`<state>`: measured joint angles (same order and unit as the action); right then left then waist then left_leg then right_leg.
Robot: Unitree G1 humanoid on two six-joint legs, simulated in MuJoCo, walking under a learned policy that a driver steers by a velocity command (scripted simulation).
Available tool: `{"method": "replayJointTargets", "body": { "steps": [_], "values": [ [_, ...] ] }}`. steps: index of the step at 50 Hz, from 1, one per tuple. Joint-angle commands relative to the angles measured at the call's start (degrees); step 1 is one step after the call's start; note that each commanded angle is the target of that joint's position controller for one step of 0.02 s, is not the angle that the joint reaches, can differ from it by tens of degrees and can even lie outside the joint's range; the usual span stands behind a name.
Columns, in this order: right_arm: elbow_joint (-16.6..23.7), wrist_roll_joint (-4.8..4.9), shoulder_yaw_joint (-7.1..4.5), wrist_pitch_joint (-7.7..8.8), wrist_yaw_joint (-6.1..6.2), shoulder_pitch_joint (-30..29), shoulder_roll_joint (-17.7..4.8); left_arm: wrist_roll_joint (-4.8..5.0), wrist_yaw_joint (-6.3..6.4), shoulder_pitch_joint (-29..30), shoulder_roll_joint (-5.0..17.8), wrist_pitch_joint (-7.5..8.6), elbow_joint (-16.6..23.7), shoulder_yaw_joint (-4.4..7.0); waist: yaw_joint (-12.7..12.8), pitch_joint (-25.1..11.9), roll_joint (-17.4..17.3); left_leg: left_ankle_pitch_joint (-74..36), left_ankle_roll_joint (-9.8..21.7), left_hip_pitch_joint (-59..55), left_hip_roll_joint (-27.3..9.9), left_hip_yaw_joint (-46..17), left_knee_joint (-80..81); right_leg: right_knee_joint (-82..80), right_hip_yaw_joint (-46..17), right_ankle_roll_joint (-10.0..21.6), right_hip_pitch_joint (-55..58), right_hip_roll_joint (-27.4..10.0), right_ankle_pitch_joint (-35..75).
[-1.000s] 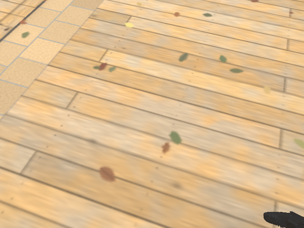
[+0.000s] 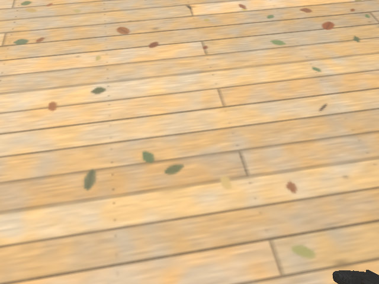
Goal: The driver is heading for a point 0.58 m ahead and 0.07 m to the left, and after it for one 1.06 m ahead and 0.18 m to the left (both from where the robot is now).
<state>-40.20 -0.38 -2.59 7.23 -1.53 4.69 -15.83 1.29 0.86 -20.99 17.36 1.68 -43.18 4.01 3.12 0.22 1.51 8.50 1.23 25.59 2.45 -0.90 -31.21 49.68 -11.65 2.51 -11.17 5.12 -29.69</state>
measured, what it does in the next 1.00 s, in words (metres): walks ahead: right foot, then left foot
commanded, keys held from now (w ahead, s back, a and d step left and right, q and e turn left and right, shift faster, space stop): w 0.42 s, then w+q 0.58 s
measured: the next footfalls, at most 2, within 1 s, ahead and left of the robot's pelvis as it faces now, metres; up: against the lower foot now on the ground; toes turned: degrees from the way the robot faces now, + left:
right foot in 0.44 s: +0.39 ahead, -0.15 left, +0.00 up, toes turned -3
left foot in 1.00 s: +0.67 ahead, +0.10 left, +0.00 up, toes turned +16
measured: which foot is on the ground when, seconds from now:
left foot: down 0.00-0.46, up 0.48-0.98, down 1.00-1.00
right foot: up 0.00-0.42, down 0.44-0.98, up 1.00-1.00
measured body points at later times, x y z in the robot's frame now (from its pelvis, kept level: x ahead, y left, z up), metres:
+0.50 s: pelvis +0.26 -0.04 +0.00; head +0.30 -0.06 +0.45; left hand +0.51 +0.18 -0.06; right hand +0.24 -0.33 -0.13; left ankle +0.11 +0.11 -0.68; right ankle +0.35 -0.15 -0.72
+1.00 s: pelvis +0.53 -0.01 -0.01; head +0.57 +0.00 +0.44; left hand +0.48 +0.27 -0.14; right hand +0.79 -0.20 -0.09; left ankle +0.63 +0.09 -0.73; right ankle +0.36 -0.15 -0.71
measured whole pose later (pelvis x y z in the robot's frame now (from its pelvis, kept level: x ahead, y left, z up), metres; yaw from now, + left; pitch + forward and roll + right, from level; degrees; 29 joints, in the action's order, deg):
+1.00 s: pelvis +0.53 -0.01 -0.01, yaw +13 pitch +2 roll -1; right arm -39.3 1.3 -3.0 1.9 -3.5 3.7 -15.0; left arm 0.7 1.4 -19.4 16.4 2.0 -50.0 4.2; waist 2.6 2.6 -0.9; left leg 7.0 6.2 29.3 0.2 3.5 -34.1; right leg 27.4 15.7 -1.6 4.8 -3.1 -27.8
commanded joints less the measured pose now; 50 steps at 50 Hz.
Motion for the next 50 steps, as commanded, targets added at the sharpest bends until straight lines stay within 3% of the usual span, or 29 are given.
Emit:
{"method": "replayJointTargets", "body": {
  "steps": [1, 2, 3, 5, 8, 11, 14, 17, 19, 21, 22, 23, 24, 25, 26, 27, 28, 30, 33, 36, 38, 42, 45, 47, 48, 49, 50],
  "values": [
    [-0.6, 0.96, -2.98, -0.51, 0.06, 14.1, -8.2, 0.66, 0.01, 1.1, 8.0, 1.46, 5.0, 0.99, -7.8, -5.5, -8.3, 22.7, 11.3, -34.4, -21.9, -35.5, 15.6, 23.5, 1.2, -0.8, -33.7, -4.3, 3.3],
    [-0.2, 0.25, -2.42, -0.80, 0.08, 11.5, -7.4, -0.14, 0.05, 4.8, 7.3, 1.46, 5.9, 0.85, -7.1, -2.1, -4.9, 15.2, 10.6, -28.1, -19.5, -29.0, 16.3, 21.9, 3.1, -0.9, -32.3, -6.0, 6.7],
    [-0.6, -0.08, -2.05, -0.98, 0.18, 9.9, -6.4, -0.75, -0.17, 6.4, 6.4, 1.73, 6.5, 0.86, -5.9, 0.0, -4.9, 9.5, 10.7, -23.8, -17.6, -24.8, 17.4, 18.4, 3.7, -0.9, -31.2, -7.8, 9.4],
    [-1.1, -0.25, -1.52, -0.83, 0.36, 9.4, -5.1, -0.58, -0.68, 5.3, 4.3, 1.88, 6.3, 0.59, -4.0, -0.3, -7.6, 2.3, 10.4, -20.1, -14.8, -19.2, 19.4, 13.8, 5.4, -1.2, -26.8, -9.8, 11.7],
    [-2.6, 0.68, -2.03, -0.71, 0.62, 10.9, -7.4, -0.99, -0.88, 8.2, 2.0, 1.87, 7.4, -0.26, -4.3, 0.4, -7.0, -4.8, 12.1, -18.9, -15.0, -14.6, 21.9, 5.6, 7.6, -2.4, -27.5, -10.7, 14.5],
    [-3.7, 1.01, -2.42, -1.29, 0.95, 12.1, -9.2, -1.05, -1.30, 13.3, 0.7, 2.35, 8.5, -1.04, -5.9, 0.9, -5.9, -8.1, 11.3, -18.6, -13.9, -9.6, 23.0, -5.4, 9.0, -3.0, -25.7, -10.6, 23.5],
    [-5.3, 1.51, -2.42, -1.85, 1.02, 14.8, -9.9, -0.58, -1.90, 18.2, 0.8, 2.76, 9.4, -1.22, -7.7, 1.7, -5.9, -9.5, 10.1, -18.3, -13.1, -6.3, 22.5, -13.5, 10.5, -3.3, -21.6, -9.0, 30.4],
    [-7.1, 1.85, -2.43, -2.60, 1.04, 17.5, -10.3, -0.15, -2.56, 22.0, 1.4, 3.03, 10.9, -1.06, -8.3, 2.8, -6.0, -10.0, 9.4, -21.8, -15.2, -6.8, 21.0, -17.4, 10.6, -2.2, -21.0, -8.1, 30.0],
    [-7.8, 1.97, -2.69, -3.25, 1.27, 17.7, -11.2, -0.16, -2.97, 22.4, 2.4, 3.25, 11.3, -0.74, -7.3, 2.9, -6.5, -13.1, 8.5, -24.7, -16.7, -7.1, 18.9, -19.6, 10.8, -0.6, -19.6, -7.6, 26.6],
    [-7.9, 2.12, -2.80, -3.83, 1.59, 16.3, -11.8, -0.59, -2.82, 15.7, 4.6, 3.35, 9.5, 0.48, -2.6, -1.0, -6.3, -26.6, 6.6, -24.9, -15.2, -4.6, 10.6, -22.9, 12.9, 1.6, -8.7, -5.4, 25.6],
    [-7.8, 1.84, -2.16, -3.88, 1.64, 16.8, -10.3, -0.96, -2.29, 7.6, 7.3, 3.30, 7.3, 1.86, 1.0, -6.4, -5.0, -28.8, 5.0, -20.4, -12.3, -2.9, 0.4, -23.0, 12.1, 3.4, 4.5, -6.2, 26.3],
    [-5.9, 0.07, -0.58, -3.59, 1.67, 16.5, -6.6, -1.76, -1.51, -3.2, 12.0, 3.02, 5.8, 3.08, 4.9, -15.7, 2.9, -11.0, 2.7, -8.0, -8.3, -0.5, -18.5, -21.2, -1.5, 7.4, 22.0, -18.7, 28.2],
    [-5.5, 0.97, 0.86, -2.58, 1.45, 23.3, -1.6, -1.74, -1.85, -4.2, 14.2, 2.62, 5.0, 3.33, 1.4, -21.6, 17.0, 24.3, 0.2, 10.9, -0.1, -1.7, -34.8, -28.2, -25.2, 14.7, 34.5, -29.2, 15.1],
    [-6.2, 2.27, -0.80, -2.05, 1.29, 19.2, -8.3, -1.26, -1.90, -3.4, 8.6, 2.62, 5.2, 2.00, 3.6, -16.3, 9.0, 24.1, 0.6, 16.6, -2.9, -7.1, -40.6, -31.2, -24.9, 12.7, 29.9, -27.5, 7.5],
    [-4.7, 3.08, -1.56, -1.77, 1.11, 14.6, -10.0, -1.05, -1.82, 0.1, 6.9, 2.82, 5.2, 1.27, 2.8, -8.8, 6.7, 18.5, 1.0, 18.8, -5.1, -6.3, -40.5, -32.6, -16.5, 10.6, 22.8, -25.7, 9.5],
    [-4.6, 2.71, -1.52, -1.94, 1.33, 12.7, -9.2, -1.33, -1.94, 3.7, 5.6, 3.04, 5.2, 0.79, 0.9, -5.3, 3.4, 13.6, 0.6, 16.6, -7.3, -5.2, -38.4, -34.4, -10.7, 9.5, 16.0, -23.2, 14.4],
    [-4.7, 2.01, -1.75, -2.39, 1.43, 12.1, -8.5, -1.57, -2.14, 6.4, 4.0, 3.36, 5.1, 0.44, -0.7, -2.4, 3.3, 10.4, 0.1, 14.9, -8.6, -5.2, -35.9, -36.5, -6.0, 9.0, 11.0, -21.2, 18.4],
    [-5.5, 2.16, -1.67, -3.81, 1.47, 14.4, -6.1, -2.02, -2.21, 8.6, 2.9, 4.39, 4.3, 0.43, -3.1, -1.4, 4.6, 6.6, -0.7, 9.9, -10.0, -5.4, -34.4, -39.9, 0.2, 8.5, 5.2, -19.5, 23.8],
    [-4.7, 2.02, -1.67, -5.06, 1.63, 12.4, -4.5, -2.25, -1.82, 8.6, 3.9, 5.31, 2.2, 1.00, -3.9, 0.8, 2.5, 1.5, -1.8, 12.6, -10.0, -6.3, -31.2, -42.1, 6.8, 8.8, 3.5, -19.5, 31.5],
    [-3.4, 1.74, -1.57, -4.88, 1.10, 8.8, -3.9, -2.38, -1.15, 7.8, 4.8, 5.15, 0.6, 1.30, -3.2, 2.0, 1.5, -7.1, -2.1, 14.4, -9.5, -6.2, -22.4, -42.9, 12.7, 8.0, 5.1, -18.5, 34.8],
    [-2.4, 1.59, -1.21, -4.60, 0.36, 5.3, -3.3, -2.14, -0.77, 7.4, 5.6, 4.90, 0.0, 1.44, -1.9, 3.0, 1.1, -12.1, -1.7, 12.9, -9.0, -3.7, -15.6, -43.5, 16.4, 7.1, 5.3, -17.7, 35.3],
    [1.4, 1.53, -0.46, -4.50, -1.03, -2.7, -2.1, -1.33, -0.22, 3.0, 7.3, 3.65, -2.6, 2.00, 1.2, 5.6, -0.3, -12.5, 0.0, 14.8, -8.3, 0.0, -7.5, -42.3, 19.7, 6.5, 11.9, -19.9, 37.7],
    [3.9, 1.65, -0.68, -4.56, -2.12, -5.0, -2.8, -0.62, 0.01, 1.9, 8.4, 2.11, -3.7, 2.39, 0.8, 5.3, 0.6, -6.1, 2.1, 14.7, -6.6, 3.0, -4.6, -37.5, 21.7, 5.4, 18.0, -21.4, 48.2],
    [4.5, 1.66, -1.67, -4.88, -2.43, -2.3, -4.6, -0.37, 0.56, 3.0, 10.2, 1.19, -3.3, 2.83, -1.8, 1.8, 3.1, -0.1, 4.3, 8.0, -2.9, 6.5, -4.9, -29.8, 23.2, 4.1, 19.7, -21.4, 67.6],
    [3.7, 1.76, -2.67, -5.08, -2.33, 2.5, -6.3, -0.33, 0.86, 3.6, 10.8, 0.66, -3.1, 2.98, -4.7, -1.2, 3.9, 2.4, 5.7, 1.6, -0.6, 7.8, -5.0, -22.4, 23.8, 3.4, 19.1, -21.0, 74.6],
    [1.8, 1.86, -4.32, -5.16, -1.77, 10.9, -9.1, -0.08, 1.13, 4.7, 11.0, 0.34, -2.8, 2.87, -9.6, -5.6, 3.1, -0.2, 7.8, -10.8, 1.5, 7.6, -1.3, -11.0, 25.0, 1.8, 14.4, -19.2, 73.4],
    [-0.2, 1.86, -6.29, -5.80, -0.51, 20.0, -13.8, -0.91, 1.34, 4.2, 9.4, 0.81, -1.8, 2.13, -13.4, -10.8, -2.3, -0.9, 11.0, -28.5, -3.8, -2.9, 0.9, 5.9, 24.9, -0.7, 0.8, -16.6, 56.1]
  ]
}}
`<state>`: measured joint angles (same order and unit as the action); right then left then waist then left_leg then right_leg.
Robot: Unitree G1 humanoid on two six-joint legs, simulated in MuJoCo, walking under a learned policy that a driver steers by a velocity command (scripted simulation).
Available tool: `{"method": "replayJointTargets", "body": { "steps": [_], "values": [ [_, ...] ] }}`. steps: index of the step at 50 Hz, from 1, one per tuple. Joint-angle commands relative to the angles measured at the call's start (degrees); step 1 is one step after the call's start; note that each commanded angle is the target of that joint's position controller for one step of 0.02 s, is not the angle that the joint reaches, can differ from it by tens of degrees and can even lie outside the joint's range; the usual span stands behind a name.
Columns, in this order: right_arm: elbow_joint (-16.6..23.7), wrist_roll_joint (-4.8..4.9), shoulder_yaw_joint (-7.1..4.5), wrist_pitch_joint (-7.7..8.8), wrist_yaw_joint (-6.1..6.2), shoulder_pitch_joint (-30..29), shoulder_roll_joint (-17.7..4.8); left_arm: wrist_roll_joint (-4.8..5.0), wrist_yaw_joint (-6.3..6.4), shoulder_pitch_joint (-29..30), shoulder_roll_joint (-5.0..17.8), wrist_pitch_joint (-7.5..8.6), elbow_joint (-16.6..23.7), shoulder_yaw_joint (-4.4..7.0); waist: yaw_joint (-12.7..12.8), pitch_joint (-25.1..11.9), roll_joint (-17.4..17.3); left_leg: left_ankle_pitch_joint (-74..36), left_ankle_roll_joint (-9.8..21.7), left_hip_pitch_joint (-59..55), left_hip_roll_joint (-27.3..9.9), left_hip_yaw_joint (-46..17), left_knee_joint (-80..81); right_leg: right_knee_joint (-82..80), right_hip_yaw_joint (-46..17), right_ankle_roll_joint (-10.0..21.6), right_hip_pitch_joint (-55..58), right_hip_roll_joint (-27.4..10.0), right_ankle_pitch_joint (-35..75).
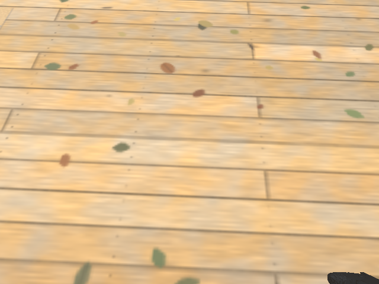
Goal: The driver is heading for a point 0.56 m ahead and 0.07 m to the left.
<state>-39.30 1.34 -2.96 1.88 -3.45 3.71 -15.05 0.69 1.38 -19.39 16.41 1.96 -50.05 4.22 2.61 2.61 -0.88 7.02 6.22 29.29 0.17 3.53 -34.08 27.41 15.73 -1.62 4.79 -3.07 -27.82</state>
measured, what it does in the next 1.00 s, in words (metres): walks ahead, turning left: right foot, then left foot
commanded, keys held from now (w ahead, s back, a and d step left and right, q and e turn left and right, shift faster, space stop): w+q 0.40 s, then w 0.16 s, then no key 0.44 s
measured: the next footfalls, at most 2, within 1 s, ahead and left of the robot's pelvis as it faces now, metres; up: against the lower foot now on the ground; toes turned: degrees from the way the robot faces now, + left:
right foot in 0.46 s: +0.47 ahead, -0.08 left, +0.00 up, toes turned +20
left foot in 0.90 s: +0.54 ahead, +0.20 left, +0.00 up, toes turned +18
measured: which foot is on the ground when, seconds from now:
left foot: down 0.00-0.48, up 0.50-0.88, down 0.90-1.00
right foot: up 0.00-0.44, down 0.46-0.92, up 0.94-1.00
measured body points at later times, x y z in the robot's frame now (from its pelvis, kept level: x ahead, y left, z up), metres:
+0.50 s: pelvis +0.30 -0.01 +0.01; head +0.32 +0.00 +0.46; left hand +0.45 +0.29 -0.06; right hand +0.41 -0.28 -0.11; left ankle +0.12 +0.08 -0.70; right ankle +0.43 -0.09 -0.72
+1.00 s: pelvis +0.47 +0.06 +0.02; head +0.49 +0.08 +0.47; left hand +0.44 +0.34 -0.12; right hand +0.73 -0.10 -0.07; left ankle +0.50 +0.18 -0.72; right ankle +0.45 -0.09 -0.69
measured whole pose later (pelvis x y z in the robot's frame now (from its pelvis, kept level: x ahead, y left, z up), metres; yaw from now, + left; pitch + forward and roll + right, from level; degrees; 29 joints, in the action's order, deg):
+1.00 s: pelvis +0.47 +0.06 +0.02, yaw +20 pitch +1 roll -1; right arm -39.8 -1.2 -1.6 1.0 0.2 5.2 -12.9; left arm -0.2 0.1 -13.6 16.0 1.8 -50.8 1.6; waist 2.6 1.2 1.3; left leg 8.2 1.7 21.8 1.1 -0.6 -28.5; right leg 40.4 -1.1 -2.3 -14.0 -0.4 -30.6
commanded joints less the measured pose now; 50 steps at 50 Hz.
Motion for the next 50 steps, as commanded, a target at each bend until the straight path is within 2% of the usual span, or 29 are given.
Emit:
{"method": "replayJointTargets", "body": {
  "steps": [1, 2, 3, 4, 5, 7, 9, 12, 15, 18, 21, 22, 23, 24, 25, 26, 27, 28, 29, 30, 32, 36, 41, 44, 45, 46, 47, 48, 50],
  "values": [
    [-0.7, 0.57, -6.53, -0.10, 1.83, 19.1, -19.8, -2.12, -0.48, -3.3, 1.4, 2.28, 7.9, -0.88, -5.2, -17.7, -14.1, 8.6, 17.1, -51.3, -16.2, -39.7, 8.0, 48.1, -7.9, -0.2, -42.0, 4.0, -3.0],
    [0.7, 0.02, -5.14, 0.64, 1.72, 20.9, -15.2, -0.11, -1.43, 2.9, 5.6, 4.75, 8.5, -0.41, -9.6, -23.6, -7.1, 13.9, 18.4, -54.0, -19.1, -50.7, 15.7, 53.4, -20.8, 0.9, -48.3, 4.7, -6.3],
    [0.4, -0.50, -4.32, 1.33, 1.66, 18.8, -12.4, 1.94, -1.91, 8.7, 8.1, 6.01, 10.5, 0.27, -10.2, -15.4, -4.6, 9.7, 15.3, -48.3, -17.5, -42.1, 17.3, 51.6, -21.5, 2.3, -52.2, 1.9, -0.7],
    [0.8, -0.28, -3.91, 1.71, 1.69, 15.2, -11.0, 1.41, -1.64, 9.4, 7.4, 6.63, 10.7, 0.02, -7.4, -10.2, -0.2, 4.2, 13.2, -39.7, -14.9, -35.2, 17.4, 46.3, -21.2, 2.9, -50.3, -0.6, 4.2],
    [1.5, -0.30, -3.37, 1.75, 1.80, 11.5, -9.1, -0.16, -1.24, 9.3, 7.6, 6.59, 10.0, 0.37, -5.1, -6.8, 1.1, -2.1, 11.9, -32.0, -12.7, -30.0, 18.0, 41.3, -20.8, 2.3, -46.7, -2.2, 6.6],
    [3.0, -1.17, -2.83, 1.84, 2.25, 8.7, -7.9, -1.11, -1.26, 7.2, 7.9, 5.22, 9.8, 0.89, -2.0, -5.5, -0.6, -9.3, 11.6, -23.8, -10.4, -25.9, 20.4, 37.1, -21.0, 1.0, -40.5, -3.4, 9.3],
    [2.8, -0.79, -3.13, 2.04, 2.82, 9.2, -9.0, -1.57, -1.17, 7.4, 6.2, 4.07, 10.1, 0.56, -1.4, -4.4, -0.6, -13.9, 11.8, -18.9, -9.2, -22.4, 21.4, 32.0, -19.5, -1.0, -39.2, -3.1, 11.5],
    [2.0, -0.47, -3.69, 1.74, 3.89, 11.4, -10.9, -1.70, -1.11, 14.0, 4.0, 3.65, 12.2, -0.35, -3.4, -2.4, -1.6, -12.8, 9.2, -14.6, -5.8, -17.9, 21.4, 18.9, -18.4, -2.8, -38.1, -1.2, 22.6],
    [1.0, -0.17, -3.80, 1.11, 4.33, 14.3, -11.2, -1.03, -1.79, 20.0, 3.2, 4.11, 13.6, -0.86, -6.2, -2.3, -3.3, -6.2, 6.6, -13.1, -4.2, -17.6, 20.2, 7.5, -17.9, -2.9, -33.2, 1.9, 32.6],
    [-0.1, 0.29, -3.77, 0.67, 4.47, 16.7, -10.8, -0.27, -2.44, 22.6, 5.1, 4.68, 14.8, -0.33, -6.9, -2.3, -4.1, -1.8, 5.7, -17.3, -6.2, -22.3, 16.8, 2.5, -19.9, -1.9, -32.2, 2.7, 32.1],
    [-0.1, -0.06, -3.79, 0.26, 4.77, 16.3, -10.4, -0.14, -2.89, 19.6, 7.1, 5.49, 14.2, 0.60, -4.7, -2.9, -6.3, -2.7, 4.5, -22.0, -8.4, -26.7, 11.5, 0.4, -20.3, 0.6, -29.5, 2.5, 25.8],
    [-0.1, -0.21, -3.49, 0.15, 4.74, 15.7, -9.4, -0.38, -2.80, 15.6, 7.6, 5.79, 13.0, 1.04, -2.6, -4.2, -6.7, -5.7, 3.6, -22.1, -7.5, -26.2, 8.5, -1.5, -19.0, 2.0, -24.4, 2.8, 25.9],
    [0.1, -0.56, -2.59, 0.30, 4.52, 16.1, -7.0, -1.19, -2.53, 9.8, 9.2, 6.13, 11.7, 1.82, 0.0, -8.6, -5.5, -8.9, 1.8, -20.7, -4.6, -23.6, 0.6, -1.8, -20.1, 4.3, -14.7, 0.6, 25.8],
    [0.9, -1.64, -1.33, 0.41, 4.45, 17.6, -4.0, -1.87, -2.18, 1.5, 12.0, 6.11, 10.9, 2.40, 2.7, -16.8, 1.4, 1.8, -0.4, -13.6, -0.6, -18.7, -15.4, -0.8, -30.5, 7.9, -0.3, -8.9, 23.2],
    [1.4, 0.64, -0.67, 1.00, 4.37, 26.5, -1.8, -1.96, -2.87, -2.9, 16.0, 5.33, 7.7, 3.62, -1.3, -20.8, 22.4, 26.3, -4.1, 6.6, 6.5, -13.2, -32.6, -8.2, -58.6, 17.5, 14.0, -19.2, 8.1],
    [-0.3, 1.03, -1.51, 1.15, 4.54, 24.8, -7.7, -0.19, -3.25, -1.5, 10.2, 5.22, 8.7, 2.31, 0.5, -15.9, 14.1, 25.3, -4.6, 13.3, 2.7, -15.9, -39.0, -11.1, -61.8, 16.5, 11.8, -18.9, -5.1],
    [0.6, 0.66, -2.18, 1.15, 4.42, 17.6, -10.1, -0.07, -3.02, 1.1, 7.1, 4.89, 9.1, 1.46, 1.9, -8.8, 8.4, 19.9, -4.7, 15.0, 1.0, -14.8, -39.9, -11.5, -52.5, 14.3, 5.3, -16.5, -3.2],
    [1.5, -0.07, -2.05, 1.21, 4.54, 13.7, -9.6, -0.81, -2.95, 3.9, 6.6, 4.52, 9.5, 1.01, 1.1, -5.6, 4.2, 16.2, -4.7, 13.5, -0.9, -12.6, -38.5, -12.1, -46.0, 13.2, -1.0, -14.2, 4.0],
    [2.3, -0.84, -2.12, 1.47, 4.49, 10.9, -8.8, -1.27, -2.87, 6.0, 5.6, 4.31, 9.2, 0.60, 0.3, -2.2, 3.4, 14.0, -5.1, 12.4, -2.1, -12.1, -35.4, -12.7, -41.1, 13.6, -6.3, -12.5, 15.7],
    [2.4, -0.98, -2.13, 1.50, 4.29, 11.2, -7.9, -1.80, -2.72, 7.0, 4.9, 4.43, 9.1, 0.09, -1.5, -2.2, 4.6, 13.3, -5.4, 8.9, -3.3, -11.4, -33.1, -12.7, -36.6, 13.2, -9.5, -11.0, 27.9],
    [1.9, -1.09, -1.66, 1.15, 4.22, 13.0, -5.4, -1.49, -2.79, 7.0, 4.1, 4.79, 7.8, -0.26, -3.1, -4.0, 6.1, 14.8, -6.8, 4.8, -3.5, -9.3, -27.4, -11.8, -30.0, 13.8, -11.3, -9.7, 48.7],
    [2.4, -1.47, -0.18, 0.50, 4.15, 9.8, -2.4, -0.69, -1.97, 7.7, 7.9, 3.64, 5.8, 0.56, -2.8, -6.9, 6.7, 4.8, -8.3, -2.2, -3.1, -5.9, -11.6, -12.3, -21.5, 13.8, -13.9, -8.0, 59.3],
    [3.3, -1.37, -0.63, 0.37, 3.43, 3.9, -4.3, 0.03, -1.51, 5.0, 8.5, 1.87, 3.1, 0.39, -0.8, -6.8, 6.8, -3.8, -6.9, -7.7, -1.2, -5.5, -0.1, -10.0, -20.6, 12.0, -12.1, -8.1, 51.2],
    [2.2, -2.20, -1.51, 0.69, 3.49, 6.4, -5.9, 0.58, -1.38, 5.4, 7.3, 1.44, 2.0, -0.19, -3.2, -7.0, 5.1, -11.8, -3.7, -17.0, -0.5, -5.1, 10.7, -3.5, -21.0, 8.5, -13.2, -6.0, 42.8],
    [2.3, -2.76, -2.26, 0.69, 4.07, 8.0, -9.3, -0.66, -1.43, 3.6, 5.6, 1.90, 2.0, -0.85, -3.1, -9.7, 1.1, -30.7, -1.5, -24.7, -6.2, -10.3, 9.9, 1.5, -19.1, 5.5, -16.4, -3.0, 36.1],
    [2.8, -3.64, -2.21, 0.08, 4.57, 8.5, -10.8, -2.06, -1.66, -2.5, 2.4, 2.46, 1.3, -2.03, -0.3, -14.9, -7.1, -46.0, 5.4, -35.8, -15.4, -19.2, 5.7, 8.9, -16.5, 2.0, -24.8, 1.1, 15.7],
    [2.0, -3.19, -0.95, -0.65, 4.46, 9.3, -5.7, -1.70, -1.52, -2.5, 1.8, 1.80, 0.6, -2.59, -2.2, -17.9, -10.3, -42.7, 10.3, -34.9, -19.3, -23.9, 7.1, 13.9, -17.6, -0.1, -25.8, 1.5, -2.4],
    [1.3, -2.52, -0.12, -0.86, 4.00, 8.7, -3.5, -0.94, -1.37, 0.7, 4.0, 0.78, 1.5, -2.10, -2.8, -15.3, -9.5, -33.1, 10.4, -32.2, -18.2, -25.2, 9.4, 17.0, -18.6, -1.2, -28.2, 1.0, -8.5],
    [0.6, -2.44, -0.43, -0.88, 3.50, 5.7, -5.4, -0.82, -0.43, 3.7, 5.5, -1.41, 1.6, -1.41, -2.6, -10.7, -7.1, -18.9, 7.8, -25.8, -16.4, -24.4, 13.2, 19.4, -19.2, -2.3, -30.1, 0.0, -6.8]
  ]
}}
